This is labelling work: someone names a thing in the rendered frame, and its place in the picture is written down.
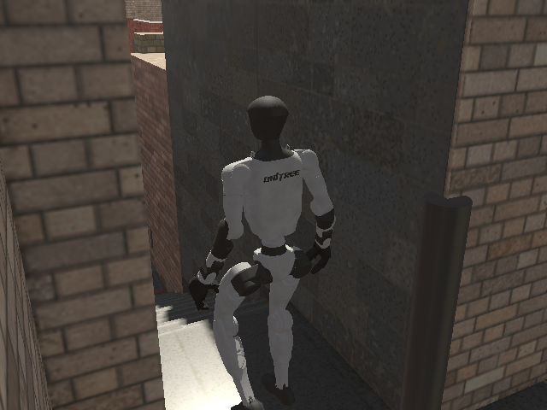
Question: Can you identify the robot right shin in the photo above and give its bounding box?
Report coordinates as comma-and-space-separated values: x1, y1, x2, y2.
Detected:
268, 310, 293, 390

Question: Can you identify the right robot hand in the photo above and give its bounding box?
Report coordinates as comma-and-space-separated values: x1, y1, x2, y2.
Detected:
306, 242, 331, 274

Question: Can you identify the left robot upper arm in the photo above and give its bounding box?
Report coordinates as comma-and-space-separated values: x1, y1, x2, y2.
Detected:
220, 159, 250, 239

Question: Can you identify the right robot forearm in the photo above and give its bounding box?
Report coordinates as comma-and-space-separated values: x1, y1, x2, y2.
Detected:
315, 198, 334, 249

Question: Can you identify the left robot forearm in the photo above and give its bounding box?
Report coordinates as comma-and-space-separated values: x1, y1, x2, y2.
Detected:
197, 220, 233, 284

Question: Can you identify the left robot hand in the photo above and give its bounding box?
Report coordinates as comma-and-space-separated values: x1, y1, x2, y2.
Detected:
188, 274, 219, 311

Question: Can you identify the right robot upper arm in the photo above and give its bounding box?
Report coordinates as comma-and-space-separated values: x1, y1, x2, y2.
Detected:
293, 149, 333, 216

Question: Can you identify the robot head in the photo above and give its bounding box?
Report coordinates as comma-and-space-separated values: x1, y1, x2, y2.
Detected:
247, 96, 294, 161

